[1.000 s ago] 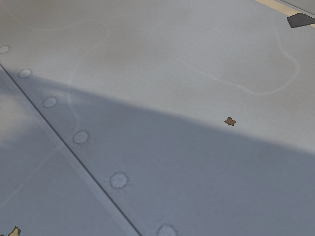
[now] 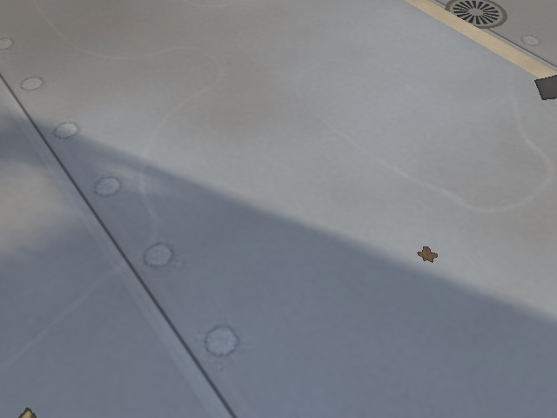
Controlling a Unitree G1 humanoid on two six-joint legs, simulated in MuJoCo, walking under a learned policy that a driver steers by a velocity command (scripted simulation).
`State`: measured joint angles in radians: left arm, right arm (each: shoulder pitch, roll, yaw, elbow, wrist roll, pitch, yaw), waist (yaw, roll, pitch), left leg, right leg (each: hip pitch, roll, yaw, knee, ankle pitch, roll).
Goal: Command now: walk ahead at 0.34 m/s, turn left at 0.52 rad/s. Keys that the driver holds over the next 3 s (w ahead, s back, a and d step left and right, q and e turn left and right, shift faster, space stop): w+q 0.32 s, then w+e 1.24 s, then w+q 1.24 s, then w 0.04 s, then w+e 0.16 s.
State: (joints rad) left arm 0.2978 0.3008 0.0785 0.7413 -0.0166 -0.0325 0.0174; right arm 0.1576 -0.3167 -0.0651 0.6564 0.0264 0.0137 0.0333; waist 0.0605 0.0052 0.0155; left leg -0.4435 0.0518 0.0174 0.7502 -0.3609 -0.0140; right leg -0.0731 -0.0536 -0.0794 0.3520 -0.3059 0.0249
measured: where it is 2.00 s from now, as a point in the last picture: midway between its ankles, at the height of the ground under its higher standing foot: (308, 221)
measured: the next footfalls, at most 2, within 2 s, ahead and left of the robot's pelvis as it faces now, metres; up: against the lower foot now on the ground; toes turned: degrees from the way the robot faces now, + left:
left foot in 0.06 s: +0.08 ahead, +0.13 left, +0.00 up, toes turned +5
right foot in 0.56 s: +0.46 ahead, +0.00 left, +0.00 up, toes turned +11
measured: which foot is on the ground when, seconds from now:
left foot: up 0.00-0.04, down 0.06-0.58, up 0.60-1.00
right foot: down 0.00-0.08, up 0.10-0.54, down 0.56-1.00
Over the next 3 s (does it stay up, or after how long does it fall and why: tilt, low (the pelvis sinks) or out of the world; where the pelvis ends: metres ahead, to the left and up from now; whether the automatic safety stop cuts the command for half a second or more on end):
stays up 1.57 -0.07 0.00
